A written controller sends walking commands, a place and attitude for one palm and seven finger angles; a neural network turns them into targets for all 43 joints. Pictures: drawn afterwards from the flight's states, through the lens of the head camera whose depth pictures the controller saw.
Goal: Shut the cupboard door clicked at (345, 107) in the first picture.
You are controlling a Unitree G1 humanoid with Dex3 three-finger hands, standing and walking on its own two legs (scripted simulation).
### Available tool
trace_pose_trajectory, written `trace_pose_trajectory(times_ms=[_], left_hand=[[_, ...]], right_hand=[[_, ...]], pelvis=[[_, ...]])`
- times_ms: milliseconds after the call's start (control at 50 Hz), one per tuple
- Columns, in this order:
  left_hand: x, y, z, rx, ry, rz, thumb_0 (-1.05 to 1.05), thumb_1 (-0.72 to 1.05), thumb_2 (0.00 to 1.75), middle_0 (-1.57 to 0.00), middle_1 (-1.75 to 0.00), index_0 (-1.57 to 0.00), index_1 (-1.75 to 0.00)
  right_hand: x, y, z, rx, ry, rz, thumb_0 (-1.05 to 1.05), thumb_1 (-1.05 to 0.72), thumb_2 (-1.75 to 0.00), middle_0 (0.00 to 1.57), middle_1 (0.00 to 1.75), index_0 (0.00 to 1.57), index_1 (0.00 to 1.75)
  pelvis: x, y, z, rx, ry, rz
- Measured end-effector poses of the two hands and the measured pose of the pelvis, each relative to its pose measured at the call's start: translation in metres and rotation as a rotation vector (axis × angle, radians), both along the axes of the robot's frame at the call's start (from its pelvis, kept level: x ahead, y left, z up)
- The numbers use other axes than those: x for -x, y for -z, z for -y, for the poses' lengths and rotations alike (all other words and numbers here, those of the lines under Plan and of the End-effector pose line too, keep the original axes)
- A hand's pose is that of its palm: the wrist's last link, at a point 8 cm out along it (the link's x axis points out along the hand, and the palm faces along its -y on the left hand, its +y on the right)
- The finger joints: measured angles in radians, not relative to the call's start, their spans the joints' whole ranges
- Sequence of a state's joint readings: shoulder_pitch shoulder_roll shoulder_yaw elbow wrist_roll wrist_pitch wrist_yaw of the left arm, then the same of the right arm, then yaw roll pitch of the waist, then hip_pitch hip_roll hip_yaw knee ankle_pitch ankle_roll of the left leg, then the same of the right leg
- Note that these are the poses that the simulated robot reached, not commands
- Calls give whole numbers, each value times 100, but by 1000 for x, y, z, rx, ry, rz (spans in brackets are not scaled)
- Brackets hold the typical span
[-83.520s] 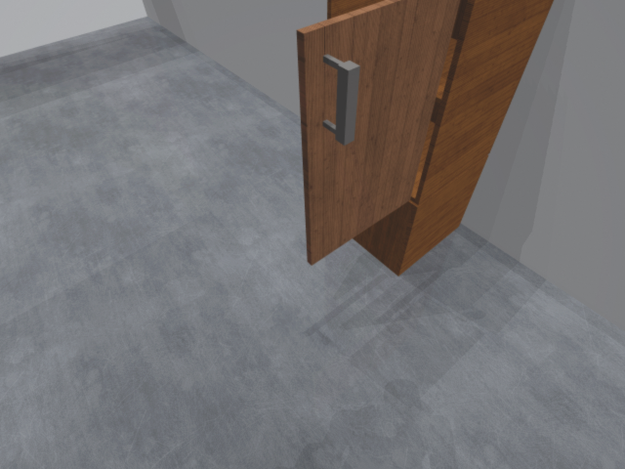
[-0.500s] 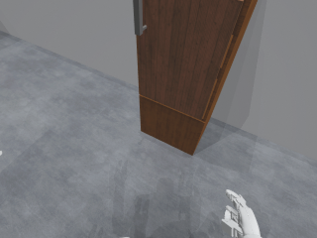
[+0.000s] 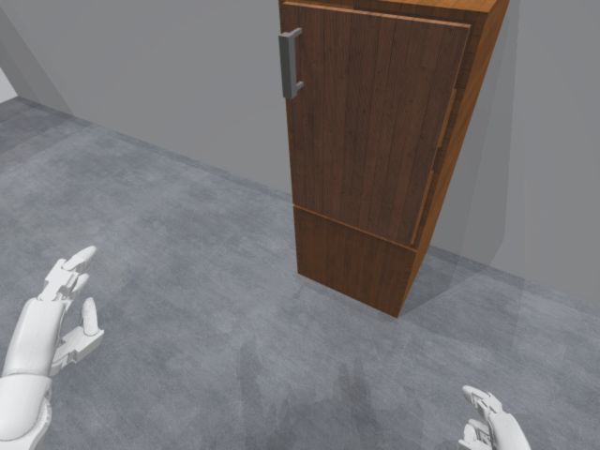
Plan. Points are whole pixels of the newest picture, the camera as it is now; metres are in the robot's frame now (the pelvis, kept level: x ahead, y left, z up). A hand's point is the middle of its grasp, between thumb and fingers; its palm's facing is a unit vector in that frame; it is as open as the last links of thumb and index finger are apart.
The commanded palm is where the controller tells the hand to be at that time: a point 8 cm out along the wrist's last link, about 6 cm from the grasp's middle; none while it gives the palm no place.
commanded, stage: let the arm hang, fingers relaxed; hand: left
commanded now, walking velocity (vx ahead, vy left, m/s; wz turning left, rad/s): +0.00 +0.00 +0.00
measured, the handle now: (293, 63) +0.88 +0.07 +0.14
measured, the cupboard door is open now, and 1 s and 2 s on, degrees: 0 0 0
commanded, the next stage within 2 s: look to check the result in 1.00 s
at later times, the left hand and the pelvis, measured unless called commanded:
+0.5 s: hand out of the picture -0.11 +0.16 -0.16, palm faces +0.08 -0.98 -0.18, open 7.3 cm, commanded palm none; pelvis -0.01 +0.00 +0.01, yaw +2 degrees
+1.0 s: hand out of the picture -0.02 +0.14 -0.17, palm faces +0.05 -0.99 -0.13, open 7.4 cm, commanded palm none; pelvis +0.00 -0.01 +0.01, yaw +1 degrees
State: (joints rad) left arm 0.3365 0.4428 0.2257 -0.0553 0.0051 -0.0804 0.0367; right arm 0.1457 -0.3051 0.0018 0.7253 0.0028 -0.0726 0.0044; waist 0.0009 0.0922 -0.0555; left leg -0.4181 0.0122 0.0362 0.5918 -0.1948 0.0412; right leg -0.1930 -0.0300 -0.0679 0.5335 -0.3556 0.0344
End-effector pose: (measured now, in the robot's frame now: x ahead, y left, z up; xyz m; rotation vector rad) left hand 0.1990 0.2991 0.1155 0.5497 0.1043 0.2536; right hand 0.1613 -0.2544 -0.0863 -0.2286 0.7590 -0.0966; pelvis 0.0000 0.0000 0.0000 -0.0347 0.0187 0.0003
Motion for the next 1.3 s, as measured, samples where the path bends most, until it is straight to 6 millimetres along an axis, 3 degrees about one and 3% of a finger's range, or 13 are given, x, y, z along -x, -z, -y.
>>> trace_pose_trajectory(times_ms=[60,120,180,220,280,340,400,480,620,860,960,1120,1300], left_hand=[[24,93,3,120,-77,-388,1,91,90,-20,-30,-20,-30],[74,171,26,251,-120,-692,1,91,90,-20,-30,-19,-30],[131,231,57,392,-161,-930,1,91,90,-20,-30,-20,-30],[167,259,78,472,-181,-1070,2,92,90,-20,-30,-20,-30],[216,276,92,545,-243,-1229,2,95,90,-20,-30,-20,-30],[255,272,99,586,-300,-1325,2,95,90,-20,-30,-20,-30],[286,261,98,586,-363,-1385,2,94,90,-20,-30,-20,-30],[311,246,89,545,-431,-1424,1,93,90,-20,-30,-20,-30],[309,238,76,477,-463,-1392,1,92,90,-20,-30,-20,-30],[242,255,99,515,-338,-1257,1,91,90,-20,-30,-20,-30],[225,257,111,541,-309,-1237,1,91,90,-20,-30,-20,-30],[225,256,113,546,-335,-1264,0,91,90,-20,-30,-20,-30],[237,251,106,525,-392,-1304,1,91,90,-20,-30,-20,-30]], right_hand=[[17,19,7,-5,15,-70,1,-90,-90,20,30,21,30],[47,28,12,8,36,-177,1,-90,-90,20,30,21,30],[87,33,14,41,64,-323,1,-91,-90,20,30,20,30],[115,33,13,59,90,-424,1,-91,-90,20,30,20,30],[154,30,7,74,120,-561,1,-91,-90,20,30,20,30],[181,29,0,67,139,-662,1,-91,-90,20,30,20,30],[194,33,-10,38,147,-710,1,-91,-90,20,30,20,30],[193,44,-22,-19,149,-699,1,-91,-90,20,30,20,30],[179,59,-38,-91,143,-640,1,-92,-90,20,30,20,30],[191,55,-31,-91,183,-654,1,-91,-90,20,30,20,30],[198,53,-30,-84,191,-685,0,-91,-90,20,30,20,30],[194,52,-32,-88,187,-708,0,-91,-90,20,30,20,30],[166,55,-31,-93,160,-678,0,-91,-90,20,30,20,30]], pelvis=[[8,2,-3,-8,-3,8],[11,3,0,-16,-8,21],[11,5,3,-13,-18,39],[9,6,4,-11,-22,47],[7,2,5,-8,-30,45],[7,-3,5,-6,-35,36],[8,-7,3,-7,-36,31],[9,-9,1,-11,-30,39],[9,-9,3,-18,-18,61],[5,-8,10,-26,-10,64],[2,-8,12,-27,-14,56],[-6,-9,14,-28,-20,49],[-14,-9,17,-29,-24,50]])
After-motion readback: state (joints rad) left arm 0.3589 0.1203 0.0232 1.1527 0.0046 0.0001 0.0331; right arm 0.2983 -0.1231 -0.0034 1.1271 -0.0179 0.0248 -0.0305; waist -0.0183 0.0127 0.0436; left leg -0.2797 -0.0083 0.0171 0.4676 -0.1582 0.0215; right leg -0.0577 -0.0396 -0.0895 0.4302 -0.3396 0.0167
